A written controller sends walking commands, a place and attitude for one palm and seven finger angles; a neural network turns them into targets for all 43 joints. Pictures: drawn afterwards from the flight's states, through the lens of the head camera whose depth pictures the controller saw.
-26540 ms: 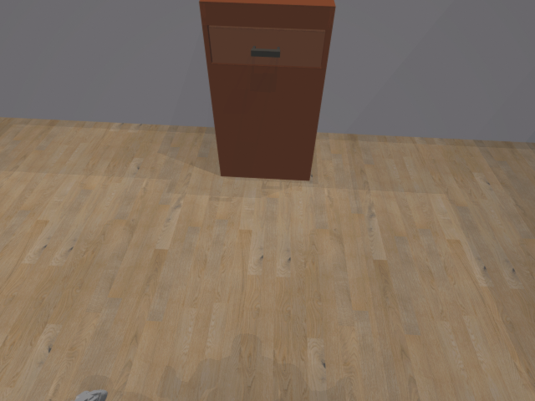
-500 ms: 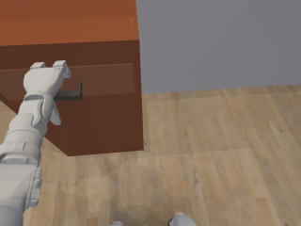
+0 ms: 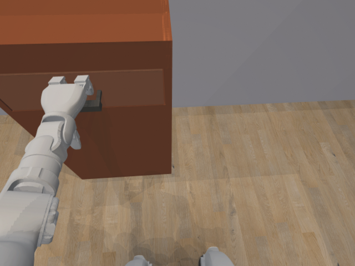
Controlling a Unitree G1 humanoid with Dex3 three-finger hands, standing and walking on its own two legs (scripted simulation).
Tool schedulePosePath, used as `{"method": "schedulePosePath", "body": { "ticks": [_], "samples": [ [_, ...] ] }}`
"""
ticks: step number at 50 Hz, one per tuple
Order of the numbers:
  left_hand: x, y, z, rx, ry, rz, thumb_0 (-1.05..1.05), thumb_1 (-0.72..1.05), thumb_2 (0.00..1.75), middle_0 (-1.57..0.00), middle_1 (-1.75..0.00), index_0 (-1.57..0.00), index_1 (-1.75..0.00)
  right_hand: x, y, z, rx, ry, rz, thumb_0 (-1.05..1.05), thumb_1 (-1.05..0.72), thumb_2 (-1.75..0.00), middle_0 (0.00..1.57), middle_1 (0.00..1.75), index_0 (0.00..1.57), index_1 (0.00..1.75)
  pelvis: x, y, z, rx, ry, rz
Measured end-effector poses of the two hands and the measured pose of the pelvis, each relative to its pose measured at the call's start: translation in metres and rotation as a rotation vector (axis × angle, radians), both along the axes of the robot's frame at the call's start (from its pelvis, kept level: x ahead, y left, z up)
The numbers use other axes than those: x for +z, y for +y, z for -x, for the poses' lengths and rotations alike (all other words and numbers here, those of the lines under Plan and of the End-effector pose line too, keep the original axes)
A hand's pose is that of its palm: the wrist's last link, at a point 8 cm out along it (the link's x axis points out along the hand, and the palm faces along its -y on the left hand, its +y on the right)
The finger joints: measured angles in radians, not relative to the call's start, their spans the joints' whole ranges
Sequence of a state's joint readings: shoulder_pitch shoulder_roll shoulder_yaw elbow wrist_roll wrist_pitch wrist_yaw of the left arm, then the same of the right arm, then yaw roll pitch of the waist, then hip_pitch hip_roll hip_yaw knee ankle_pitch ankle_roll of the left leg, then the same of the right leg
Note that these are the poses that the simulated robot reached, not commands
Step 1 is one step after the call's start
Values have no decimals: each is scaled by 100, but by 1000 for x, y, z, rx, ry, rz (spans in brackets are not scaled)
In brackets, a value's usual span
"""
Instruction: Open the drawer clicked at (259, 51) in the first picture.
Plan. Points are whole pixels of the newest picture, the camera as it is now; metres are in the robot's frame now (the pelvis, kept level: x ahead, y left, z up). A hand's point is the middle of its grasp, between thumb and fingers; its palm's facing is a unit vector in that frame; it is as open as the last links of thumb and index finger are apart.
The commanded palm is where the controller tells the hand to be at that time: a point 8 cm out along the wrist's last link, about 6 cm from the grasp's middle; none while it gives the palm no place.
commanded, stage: lower the fingers behind the handle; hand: left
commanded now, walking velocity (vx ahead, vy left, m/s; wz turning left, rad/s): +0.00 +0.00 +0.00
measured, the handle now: (80, 100) +0.53 +0.25 -0.01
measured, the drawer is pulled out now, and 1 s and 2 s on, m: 0.00 0.00 0.00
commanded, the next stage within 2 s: close the thumb around the handle in 1.20 s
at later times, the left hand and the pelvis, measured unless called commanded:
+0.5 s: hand (76, 120) +0.47 +0.25 -0.01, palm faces -0.07 -0.01 -1.00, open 13.8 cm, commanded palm +0.46 +0.25 +0.04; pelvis -0.01 +0.00 -0.02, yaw +0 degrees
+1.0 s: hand (79, 123) +0.47 +0.25 -0.03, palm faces -0.06 +0.00 -1.00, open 13.8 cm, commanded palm +0.46 +0.24 +0.02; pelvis -0.01 +0.00 -0.03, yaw +0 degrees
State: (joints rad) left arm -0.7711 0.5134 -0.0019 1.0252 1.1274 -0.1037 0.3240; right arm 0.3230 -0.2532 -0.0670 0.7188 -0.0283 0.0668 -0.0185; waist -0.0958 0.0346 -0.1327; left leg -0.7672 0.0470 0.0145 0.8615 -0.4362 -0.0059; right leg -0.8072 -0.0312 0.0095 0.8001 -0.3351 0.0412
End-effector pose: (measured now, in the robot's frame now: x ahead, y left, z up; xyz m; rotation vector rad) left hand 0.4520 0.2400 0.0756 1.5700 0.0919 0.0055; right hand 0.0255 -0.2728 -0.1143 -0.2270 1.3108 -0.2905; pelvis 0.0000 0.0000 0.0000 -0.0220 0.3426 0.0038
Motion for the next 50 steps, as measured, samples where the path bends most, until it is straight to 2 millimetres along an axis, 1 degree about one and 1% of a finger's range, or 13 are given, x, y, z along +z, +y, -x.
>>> {"method": "schedulePosePath", "body": {
  "ticks": [9, 15, 19, 25, 37, 44, 50],
  "samples": [
    [-11, 1, -4, 22, 17, 0, 0, -49, 30, -32, -120, -32, -120, -5, -2, 16, -18, 41, 5, 0, -91, -90, 21, 30, 21, 30, -5, -2, 3, -5, 20, -1],
    [-19, 3, -4, 19, 28, 9, 0, -49, 30, -32, -120, -32, -120, -8, -4, 28, -27, 74, 12, 0, -91, -90, 20, 30, 21, 30, -9, -3, 4, -8, 33, -1],
    [-25, 4, -3, 14, 28, 8, 0, -49, 30, -32, -120, -32, -120, -10, -6, 32, -30, 86, 18, 0, -91, -90, 20, 30, 21, 30, -12, -3, 5, -8, 44, 0],
    [-33, 8, -2, 17, 16, 6, 0, -49, 30, -32, -119, -32, -120, -14, -8, 32, -22, 92, 25, 0, -91, -90, 20, 30, 21, 30, -17, -3, 7, -5, 60, 2],
    [-47, 6, -2, 22, 21, 5, 0, -49, 30, -32, -120, -32, -120, -23, -5, 24, -6, 67, 24, 0, -91, -90, 20, 30, 21, 30, -25, -1, 11, -4, 80, 5],
    [-49, 5, -2, 25, -4, -2, 0, -49, 30, -30, -119, -32, -120, -29, -1, 25, 2, 72, 15, 0, -91, -90, 21, 30, 21, 30, -30, -1, 13, -1, 86, 6],
    [-49, 5, -3, 36, 6, -3, 0, -49, 30, -30, -119, -32, -120, -30, 1, 28, -3, 75, 11, 0, -91, -90, 21, 30, 21, 30, -30, -1, 14, -2, 86, 7]
  ]
}}
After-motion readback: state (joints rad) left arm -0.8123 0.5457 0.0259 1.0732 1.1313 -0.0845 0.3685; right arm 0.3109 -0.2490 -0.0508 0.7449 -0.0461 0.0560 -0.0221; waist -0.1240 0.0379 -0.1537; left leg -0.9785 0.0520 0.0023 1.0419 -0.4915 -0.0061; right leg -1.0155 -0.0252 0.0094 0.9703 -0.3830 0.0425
